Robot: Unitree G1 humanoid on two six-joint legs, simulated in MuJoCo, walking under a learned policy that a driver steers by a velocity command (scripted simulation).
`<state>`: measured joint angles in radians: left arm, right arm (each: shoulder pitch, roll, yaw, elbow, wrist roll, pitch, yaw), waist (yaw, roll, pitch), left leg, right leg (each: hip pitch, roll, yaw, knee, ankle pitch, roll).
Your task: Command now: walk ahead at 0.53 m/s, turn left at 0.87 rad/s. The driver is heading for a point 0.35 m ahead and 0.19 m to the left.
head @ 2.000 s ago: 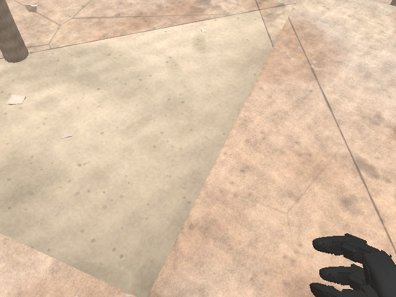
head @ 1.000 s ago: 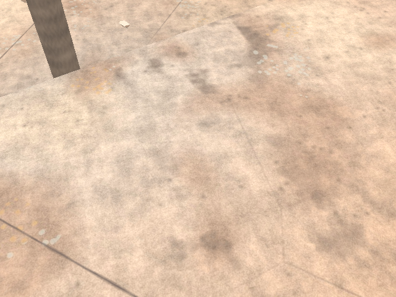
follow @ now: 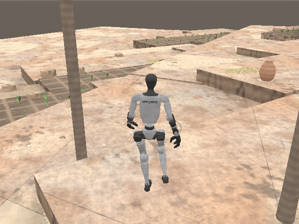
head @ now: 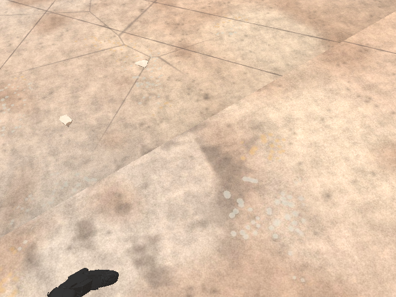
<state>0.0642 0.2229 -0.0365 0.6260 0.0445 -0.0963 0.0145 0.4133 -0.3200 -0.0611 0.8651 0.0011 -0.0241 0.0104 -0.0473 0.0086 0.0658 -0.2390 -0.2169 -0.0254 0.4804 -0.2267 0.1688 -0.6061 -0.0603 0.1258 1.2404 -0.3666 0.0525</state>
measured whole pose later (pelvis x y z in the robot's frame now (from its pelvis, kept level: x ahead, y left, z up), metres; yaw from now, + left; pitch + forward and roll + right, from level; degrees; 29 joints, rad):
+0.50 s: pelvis +0.23 -0.07 +0.01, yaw +30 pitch +2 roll -2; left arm 0.13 0.31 0.08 0.72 0.01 -0.01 0.03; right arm 0.11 -0.34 -0.07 0.57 0.03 0.06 -0.01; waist 0.03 0.02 0.08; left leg -0.58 0.09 0.00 0.92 -0.29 -0.05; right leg -0.31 -0.04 -0.14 0.39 -0.11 -0.01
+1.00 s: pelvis +0.27 -0.04 +0.00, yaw +52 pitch +2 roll -1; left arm 0.11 0.26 0.07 0.72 0.01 0.00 -0.01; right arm 0.12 -0.30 -0.07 0.57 0.00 0.05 -0.03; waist 0.00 0.03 0.02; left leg -0.39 -0.09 -0.19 0.66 -0.30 0.01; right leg -0.34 0.03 0.02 0.58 -0.27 0.00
